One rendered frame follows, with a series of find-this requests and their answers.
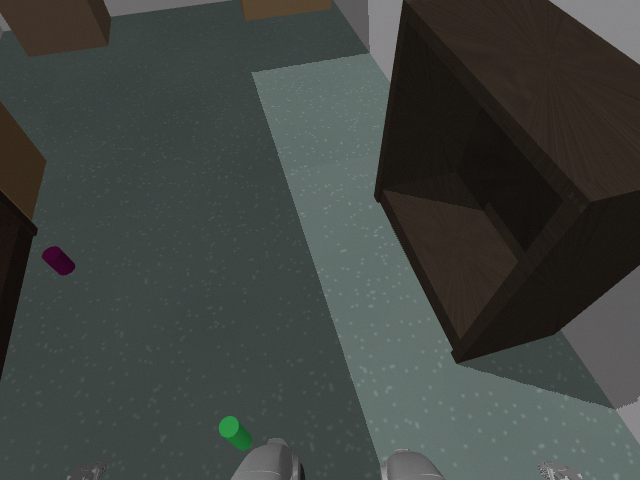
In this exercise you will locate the right robot hand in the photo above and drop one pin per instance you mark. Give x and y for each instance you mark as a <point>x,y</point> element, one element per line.
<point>554,471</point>

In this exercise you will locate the bookshelf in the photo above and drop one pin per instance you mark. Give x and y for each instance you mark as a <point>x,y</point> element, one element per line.
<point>16,234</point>
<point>509,167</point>

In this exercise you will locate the left robot hand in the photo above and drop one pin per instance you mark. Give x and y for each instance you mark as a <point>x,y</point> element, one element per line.
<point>93,471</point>

